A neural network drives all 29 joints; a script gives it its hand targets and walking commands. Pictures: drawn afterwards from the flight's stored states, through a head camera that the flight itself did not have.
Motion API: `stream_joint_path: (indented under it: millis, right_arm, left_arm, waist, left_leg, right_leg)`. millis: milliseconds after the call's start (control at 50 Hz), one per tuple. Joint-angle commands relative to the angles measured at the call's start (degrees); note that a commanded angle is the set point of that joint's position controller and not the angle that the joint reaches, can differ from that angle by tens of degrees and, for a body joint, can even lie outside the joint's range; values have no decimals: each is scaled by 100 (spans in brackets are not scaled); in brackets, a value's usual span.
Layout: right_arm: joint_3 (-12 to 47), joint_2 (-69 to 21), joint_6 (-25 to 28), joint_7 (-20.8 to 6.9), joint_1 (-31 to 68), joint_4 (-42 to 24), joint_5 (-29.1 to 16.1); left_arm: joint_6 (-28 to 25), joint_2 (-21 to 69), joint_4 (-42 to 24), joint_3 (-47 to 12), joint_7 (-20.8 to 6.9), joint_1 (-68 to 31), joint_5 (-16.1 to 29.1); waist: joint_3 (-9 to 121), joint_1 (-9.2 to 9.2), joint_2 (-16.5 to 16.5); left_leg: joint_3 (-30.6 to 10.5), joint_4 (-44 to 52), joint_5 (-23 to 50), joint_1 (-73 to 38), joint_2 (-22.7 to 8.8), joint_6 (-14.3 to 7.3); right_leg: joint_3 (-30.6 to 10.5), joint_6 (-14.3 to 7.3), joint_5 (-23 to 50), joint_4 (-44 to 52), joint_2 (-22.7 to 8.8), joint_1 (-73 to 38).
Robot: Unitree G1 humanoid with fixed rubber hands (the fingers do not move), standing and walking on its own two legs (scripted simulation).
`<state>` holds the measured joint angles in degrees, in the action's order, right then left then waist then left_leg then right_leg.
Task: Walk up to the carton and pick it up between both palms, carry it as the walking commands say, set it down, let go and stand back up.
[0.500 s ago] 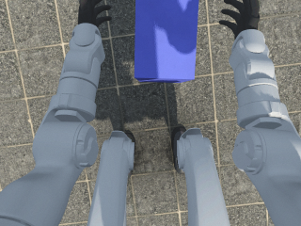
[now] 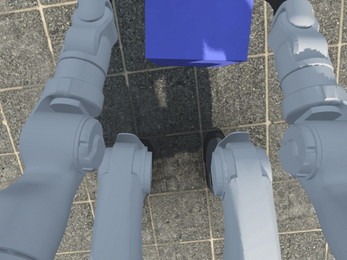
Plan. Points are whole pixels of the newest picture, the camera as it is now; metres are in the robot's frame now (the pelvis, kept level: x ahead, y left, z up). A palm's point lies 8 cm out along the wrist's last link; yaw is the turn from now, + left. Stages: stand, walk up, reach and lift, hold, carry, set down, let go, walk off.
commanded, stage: reach and lift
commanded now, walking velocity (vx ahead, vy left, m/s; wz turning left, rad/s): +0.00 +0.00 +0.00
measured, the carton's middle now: (193, 6) +0.56 -0.05 -0.28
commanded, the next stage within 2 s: none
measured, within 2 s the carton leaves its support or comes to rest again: leaves its support in 1.76 s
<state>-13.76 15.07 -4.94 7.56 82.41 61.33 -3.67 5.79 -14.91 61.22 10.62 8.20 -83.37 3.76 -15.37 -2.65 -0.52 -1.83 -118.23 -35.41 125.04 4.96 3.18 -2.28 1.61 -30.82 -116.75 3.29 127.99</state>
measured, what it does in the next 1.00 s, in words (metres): stands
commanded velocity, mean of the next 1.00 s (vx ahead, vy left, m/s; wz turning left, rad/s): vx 0.00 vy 0.00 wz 0.00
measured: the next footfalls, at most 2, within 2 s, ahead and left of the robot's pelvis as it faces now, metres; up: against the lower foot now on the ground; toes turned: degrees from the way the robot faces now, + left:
none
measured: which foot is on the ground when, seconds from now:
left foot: down 0.00-1.00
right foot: down 0.00-1.00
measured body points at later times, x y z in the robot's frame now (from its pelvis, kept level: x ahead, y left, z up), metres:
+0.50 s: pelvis -0.01 +0.01 -0.04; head +0.37 +0.00 +0.20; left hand +0.57 +0.12 -0.22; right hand +0.55 -0.19 -0.22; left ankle +0.09 +0.12 -0.38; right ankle +0.11 -0.12 -0.38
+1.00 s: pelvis -0.01 +0.00 -0.04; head +0.37 -0.01 +0.19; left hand +0.57 +0.09 -0.22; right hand +0.55 -0.18 -0.22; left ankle +0.09 +0.12 -0.38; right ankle +0.11 -0.12 -0.38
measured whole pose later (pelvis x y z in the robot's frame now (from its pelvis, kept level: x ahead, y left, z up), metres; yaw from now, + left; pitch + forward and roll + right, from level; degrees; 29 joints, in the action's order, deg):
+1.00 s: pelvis -0.01 +0.00 -0.04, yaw +0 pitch +35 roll +0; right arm -19.7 13.5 -6.6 6.4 87.2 61.7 1.3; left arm 7.6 -10.8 62.6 14.5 7.6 -90.0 -3.0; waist -25.9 -2.6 -0.3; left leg -2.6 -126.4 -36.0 125.1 6.2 3.2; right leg -1.2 2.0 -31.9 -124.3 2.6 127.0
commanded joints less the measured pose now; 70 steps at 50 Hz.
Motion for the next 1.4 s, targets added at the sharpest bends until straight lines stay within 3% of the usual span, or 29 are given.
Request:
stream_joint_path:
  millis: [0, 100, 220, 320, 460, 720, 820, 880, 960, 1020, 1160, 1380]
  right_arm:
    - [85, 557, 156, -4, 1559, -451, -98]
    - [182, 690, 243, -22, 1788, -259, -238]
    - [187, 964, 331, -49, 2002, -167, -451]
    - [73, 948, 342, -110, 1750, 108, -345]
    - [30, 856, 287, -232, 1766, 24, -265]
    - [-95, 472, 240, -208, 2044, -22, 50]
    - [-12, -342, 168, -328, 2266, -133, 162]
    - [170, -1624, 55, -605, 2629, -221, 281]
    - [603, -4014, -220, -1268, 3303, -532, 424]
    - [816, -4897, -406, -1606, 3307, -610, 455]
    - [1020, -5465, -533, -1877, 3045, -743, 267]
    - [1407, -5636, -552, -1899, 2923, -921, 22]
  left_arm:
    - [-160, -526, -471, -95, -10, -1600, 91]
    - [-239, -646, -303, -250, -21, -1813, 229]
    - [-258, -678, -367, -553, 38, -2084, 414]
    - [-234, -533, -334, -673, -2, -2038, 533]
    - [-186, -551, -128, -444, -18, -1858, 324]
    - [-144, -190, -249, -392, -70, -2210, 118]
    - [-100, 364, -327, -205, -117, -2275, -280]
    - [7, 1665, -380, -385, -423, -2622, -406]
    - [212, 4152, -266, -577, -1095, -3076, -605]
    - [322, 5061, -370, -661, -1388, -3084, -642]
    - [456, 5682, -581, -854, -1595, -2740, -623]
    - [475, 5995, -816, -1165, -1555, -2667, -361]
  waist:
    - [6884, -67, 2]
    - [6695, -84, -20]
    - [6673, -155, -422]
    - [6366, -363, -383]
    - [6052, -170, -276]
    - [5960, -202, -257]
    - [5805, 69, -216]
    - [5606, 30, -242]
    - [5330, -37, -274]
    - [5106, -44, -269]
    - [4821, -5, -373]
    - [5124, -94, -289]
  left_leg:
    - [489, 621, 1943, -2806, 64, 8]
    - [432, 320, 1952, -2729, 24, 2]
    - [390, 99, 2141, -3071, -16, 32]
    - [334, 98, 2163, -2977, -5, 60]
    - [333, 230, 1992, -2873, 19, 16]
    - [381, 284, 1769, -2815, 101, 19]
    - [426, 281, 1775, -2885, 182, -20]
    - [438, 235, 1666, -2792, 272, -52]
    - [453, 126, 1547, -2627, 435, -155]
    - [524, 66, 1464, -2485, 494, -212]
    - [525, -24, 1610, -2318, 532, -286]
    - [464, -77, 1978, -2489, 565, -323]
  right_leg:
    - [380, 142, 2204, 546, 18, -4166]
    - [357, 143, 2163, 246, -14, -3959]
    - [406, 67, 2183, 39, -16, -3705]
    - [465, 54, 2182, 1, -29, -3514]
    - [513, 94, 1913, 58, -23, -3199]
    - [521, 98, 1792, 159, 90, -3456]
    - [509, 142, 1775, 115, 208, -3503]
    - [498, 110, 1707, 84, 290, -3522]
    - [517, 7, 1515, -54, 397, -3351]
    - [575, -40, 1363, -118, 453, -3114]
    - [590, -95, 1502, -236, 482, -2788]
    - [572, -100, 1866, -291, 453, -2787]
